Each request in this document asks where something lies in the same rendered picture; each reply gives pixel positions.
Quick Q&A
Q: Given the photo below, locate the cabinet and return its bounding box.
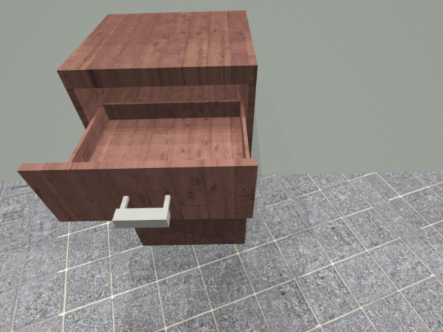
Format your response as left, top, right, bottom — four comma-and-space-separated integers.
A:
57, 10, 257, 246

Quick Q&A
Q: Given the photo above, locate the handle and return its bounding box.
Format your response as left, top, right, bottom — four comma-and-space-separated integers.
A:
112, 195, 171, 228

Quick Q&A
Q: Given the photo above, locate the drawer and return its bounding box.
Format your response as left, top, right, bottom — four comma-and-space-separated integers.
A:
17, 100, 258, 222

